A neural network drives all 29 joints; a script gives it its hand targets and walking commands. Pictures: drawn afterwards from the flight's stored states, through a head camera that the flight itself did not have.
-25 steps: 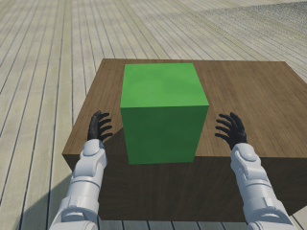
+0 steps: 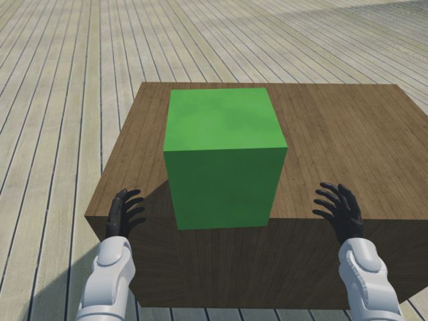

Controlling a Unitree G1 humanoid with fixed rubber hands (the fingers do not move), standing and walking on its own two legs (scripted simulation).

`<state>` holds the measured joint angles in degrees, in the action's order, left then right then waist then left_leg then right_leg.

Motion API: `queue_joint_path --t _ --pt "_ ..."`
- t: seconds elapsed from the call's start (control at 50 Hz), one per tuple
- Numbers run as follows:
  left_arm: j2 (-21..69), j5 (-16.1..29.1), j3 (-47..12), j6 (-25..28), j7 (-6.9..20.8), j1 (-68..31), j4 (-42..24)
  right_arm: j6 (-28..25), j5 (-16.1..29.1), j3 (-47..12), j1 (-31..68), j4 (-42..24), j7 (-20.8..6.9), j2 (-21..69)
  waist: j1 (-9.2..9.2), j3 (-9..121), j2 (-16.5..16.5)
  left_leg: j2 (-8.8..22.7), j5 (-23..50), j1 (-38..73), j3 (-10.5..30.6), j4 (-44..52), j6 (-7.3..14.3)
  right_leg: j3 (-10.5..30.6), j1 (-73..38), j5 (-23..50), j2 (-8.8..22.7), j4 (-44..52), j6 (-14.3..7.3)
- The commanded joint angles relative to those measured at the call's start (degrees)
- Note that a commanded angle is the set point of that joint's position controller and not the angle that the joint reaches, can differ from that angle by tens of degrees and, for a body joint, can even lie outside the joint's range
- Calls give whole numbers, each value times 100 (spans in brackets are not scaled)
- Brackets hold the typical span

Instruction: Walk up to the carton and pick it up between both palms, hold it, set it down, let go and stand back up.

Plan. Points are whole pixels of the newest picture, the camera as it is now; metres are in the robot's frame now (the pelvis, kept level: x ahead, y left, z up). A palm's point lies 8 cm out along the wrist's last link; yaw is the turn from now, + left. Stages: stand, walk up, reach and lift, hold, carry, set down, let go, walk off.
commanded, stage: set down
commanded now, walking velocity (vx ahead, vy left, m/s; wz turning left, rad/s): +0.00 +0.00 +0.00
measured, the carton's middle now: (220, 160) +0.46 +0.01 +0.06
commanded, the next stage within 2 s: none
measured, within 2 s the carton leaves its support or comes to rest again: neither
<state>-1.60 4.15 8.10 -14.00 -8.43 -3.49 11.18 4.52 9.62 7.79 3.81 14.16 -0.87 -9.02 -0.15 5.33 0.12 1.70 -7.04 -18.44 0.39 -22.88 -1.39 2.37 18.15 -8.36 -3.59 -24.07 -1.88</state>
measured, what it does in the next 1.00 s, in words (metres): stands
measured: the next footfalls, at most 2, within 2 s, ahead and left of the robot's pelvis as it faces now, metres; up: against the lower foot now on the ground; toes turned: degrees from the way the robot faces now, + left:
none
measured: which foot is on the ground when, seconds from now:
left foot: down 0.00-1.00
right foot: down 0.00-1.00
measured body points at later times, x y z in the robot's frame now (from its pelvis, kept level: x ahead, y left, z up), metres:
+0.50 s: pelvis +0.00 +0.00 +0.00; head -0.02 -0.01 +0.45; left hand +0.24 +0.20 +0.03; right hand +0.24 -0.23 +0.05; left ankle +0.05 +0.14 -0.74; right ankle +0.04 -0.09 -0.74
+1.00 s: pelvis +0.01 +0.00 +0.00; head +0.03 -0.01 +0.45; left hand +0.24 +0.20 -0.01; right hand +0.23 -0.23 +0.00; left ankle +0.05 +0.14 -0.74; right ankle +0.04 -0.09 -0.74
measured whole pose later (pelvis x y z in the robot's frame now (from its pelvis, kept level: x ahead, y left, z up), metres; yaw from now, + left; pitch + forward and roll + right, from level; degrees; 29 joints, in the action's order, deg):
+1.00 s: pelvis +0.01 +0.00 +0.00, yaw +0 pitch +2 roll +1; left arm -2.4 5.5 5.9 -12.8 -4.1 10.9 4.4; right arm 4.8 9.8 6.3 -13.3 6.4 -0.9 -9.0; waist -0.2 0.0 0.4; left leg 1.7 -7.1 -16.2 0.4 -21.6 -1.6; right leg 2.4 16.5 -9.2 -3.6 -24.1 -1.9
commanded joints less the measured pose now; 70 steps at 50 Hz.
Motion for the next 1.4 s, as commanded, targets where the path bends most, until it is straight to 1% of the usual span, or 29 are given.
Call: queue_joint_path --t 0.0,0.08,0.12,0.2,0.28,0.34,0.4,0.42,0.44,0.46,0.48,0.54,0.74,0.8,0.9,0.96,0.98,1.0,1.06,1.08,1.12,1.14,1.16,1.18,1.26,1.3,1.32,1.36,1.38 --pt "-901 34 -848 215 96 -355 -2212 -135 628 -660 373 -1704 -48 -1414 -151 1067 212 -176 404 1792 -221 491 102 113 -1070 21 284 800 168" --pt "-1037 134 -835 213 209 179 -2335 -111 537 -635 -278 -2092 53 -1283 -114 758 428 -214 326 1792 -239 528 117 96 -999 -80 288 897 207" --pt "-1022 131 -918 258 190 297 -2609 -135 498 -615 -444 -2238 55 -1247 -51 551 265 -196 272 1747 -210 534 84 196 -891 -217 339 966 165" --pt "-1136 237 -941 269 169 342 -2480 -43 421 -580 -707 -2517 25 -1121 -94 284 386 -180 -332 1562 -214 631 149 367 -711 -1159 468 1157 194" --pt "-1174 283 -1003 228 110 487 -2793 39 355 -514 -830 -2796 -8 -1117 -123 266 283 -135 -460 1557 -195 637 147 371 -618 -1449 464 1144 157" --pt "-1095 219 -1022 118 142 555 -2200 166 248 -467 -930 -2446 -24 -1090 -95 -198 399 -151 -809 1461 -211 664 178 446 -477 -1942 526 1223 118" --pt "-1110 183 -985 21 156 575 -2378 206 208 -465 -963 -2519 8 -1156 -75 -172 555 -172 -762 1732 -190 524 159 455 -199 -2001 587 1275 71" --pt "-1117 56 -878 -63 168 569 -2104 243 160 -547 -1045 -2299 0 -1130 -125 -295 563 -229 -736 1756 -203 445 167 610 -150 -2210 712 1380 50" --pt "-1188 173 -947 -22 153 525 -2509 188 261 -483 -1016 -2699 3 -1216 -111 35 676 -227 -636 1939 -172 346 165 584 -41 -2131 718 1370 37" --pt "-1086 116 -965 -91 196 670 -2034 272 161 -443 -1139 -2281 -12 -1176 -36 -313 579 -210 -698 1806 -215 480 180 509 -138 -2048 643 1337 66" --pt "-1192 116 -883 -42 183 675 -2369 180 209 -455 -1132 -2598 1 -1202 -118 -81 628 -191 -541 1884 -187 421 158 538 -120 -1935 668 1333 71" --pt "-1230 167 -914 64 183 629 -2439 129 172 -386 -1163 -2603 -9 -1159 -56 141 538 -171 -470 1795 -207 428 160 458 -291 -1682 618 1210 95" --pt "-1319 69 -817 313 294 1121 -1797 -111 -43 -425 -1511 -2083 12 -1075 -115 155 447 -190 -191 1457 -282 480 169 408 -720 -1044 512 995 241" --pt "-1417 89 -828 382 395 1231 -1543 -223 -126 -473 -1543 -2078 80 -924 -51 230 665 -225 -171 1466 -335 438 196 400 -762 -777 539 1001 302" --pt "-1455 35 -844 469 506 1260 -1111 -302 -236 -584 -1563 -1549 71 -863 -51 89 445 -248 -292 1428 -382 436 188 337 -661 -869 532 972 282" --pt "-1560 135 -828 583 550 1298 -1128 -432 -304 -638 -1565 -1848 105 -817 -91 260 697 -260 -231 1380 -422 379 205 337 -754 -735 558 970 330" --pt "-1590 57 -782 547 601 1234 -699 -379 -409 -684 -1531 -1456 112 -749 -98 28 695 -305 -364 1352 -473 371 227 325 -648 -908 563 987 320" --pt "-1585 133 -811 616 551 1193 -1005 -441 -384 -635 -1458 -1567 88 -830 -97 114 606 -251 -323 1358 -442 390 196 292 -584 -1001 558 968 311" --pt "-1609 73 -845 589 627 1077 -519 -381 -511 -643 -1400 -1091 118 -714 -12 -79 634 -259 -505 1305 -471 379 225 279 -529 -1192 552 985 296" --pt "-1630 106 -859 623 581 1013 -690 -444 -499 -627 -1312 -1163 78 -781 -61 69 475 -239 -487 1319 -460 361 197 257 -494 -1226 561 949 273" --pt "-1692 79 -818 650 625 1067 -412 -478 -542 -675 -1316 -1094 129 -697 -42 58 588 -272 -499 1297 -491 344 221 290 -525 -1209 577 962 285" --pt "-1750 131 -841 732 586 1012 -697 -556 -525 -669 -1222 -1268 117 -753 -105 156 579 -261 -436 1303 -467 342 218 227 -506 -1110 536 899 287" --pt "-1781 87 -818 698 634 1041 -332 -513 -618 -728 -1291 -1009 139 -610 -55 38 629 -276 -533 1204 -491 328 232 308 -503 -1177 584 943 295" --pt "-1712 53 -825 712 618 985 -273 -540 -605 -705 -1214 -832 98 -681 -100 15 423 -246 -542 1209 -488 342 198 236 -417 -1276 564 906 275" --pt "-1828 61 -810 811 674 1020 -289 -657 -654 -722 -1257 -767 139 -644 -62 110 508 -267 -368 1293 -537 284 214 205 -499 -915 572 824 302" --pt "-1856 -25 -725 807 708 1066 83 -687 -744 -807 -1256 -417 150 -544 -69 -5 466 -287 -364 1206 -542 299 187 160 -522 -825 567 814 291" --pt "-1805 -89 -723 850 680 1113 57 -753 -698 -786 -1321 -294 116 -613 -80 25 249 -276 -302 1243 -557 293 159 78 -579 -668 530 735 271" --pt "-1856 -110 -684 869 688 1151 112 -863 -708 -790 -1263 -299 104 -591 -89 63 331 -271 -236 1313 -549 295 186 51 -524 -598 487 764 250" --pt "-1808 -150 -688 862 690 1069 369 -872 -805 -726 -1165 109 85 -684 -70 37 197 -247 -269 1328 -535 280 144 -19 -483 -567 459 713 237"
